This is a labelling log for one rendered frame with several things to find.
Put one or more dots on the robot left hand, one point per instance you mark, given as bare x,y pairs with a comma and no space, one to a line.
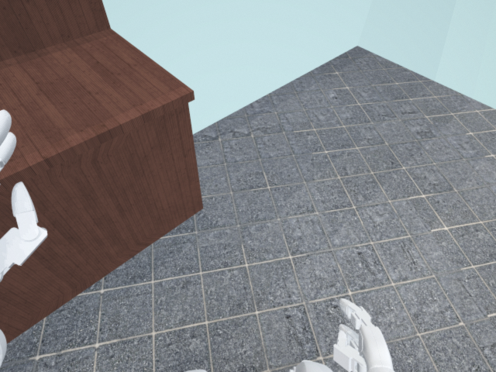
17,245

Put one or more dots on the robot right hand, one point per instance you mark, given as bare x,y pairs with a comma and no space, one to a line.
360,353

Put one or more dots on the counter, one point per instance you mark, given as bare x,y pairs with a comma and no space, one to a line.
104,146

